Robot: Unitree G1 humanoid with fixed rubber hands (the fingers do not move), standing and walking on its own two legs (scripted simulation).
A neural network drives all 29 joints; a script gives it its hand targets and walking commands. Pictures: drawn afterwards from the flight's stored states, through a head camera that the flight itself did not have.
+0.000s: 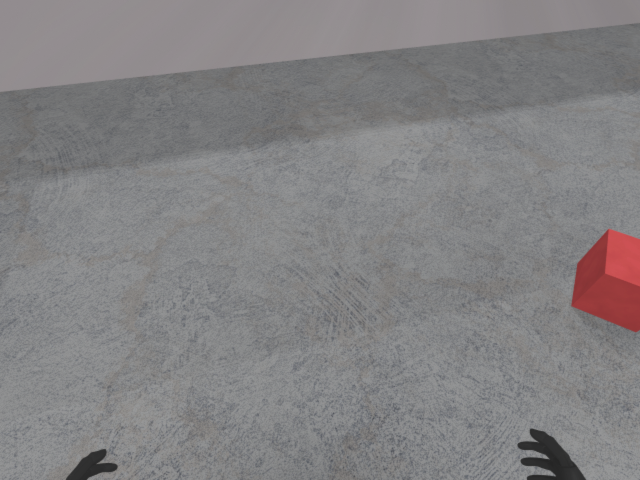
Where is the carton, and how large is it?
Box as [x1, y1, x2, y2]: [571, 229, 639, 331]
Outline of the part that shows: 608,229 577,263 571,305 636,331 639,329 639,239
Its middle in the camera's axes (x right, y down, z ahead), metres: +1.09 +0.16 +1.38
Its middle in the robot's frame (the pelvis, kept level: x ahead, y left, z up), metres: +0.83 -1.09 -0.67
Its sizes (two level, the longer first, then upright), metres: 0.226 0.216 0.215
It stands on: the floor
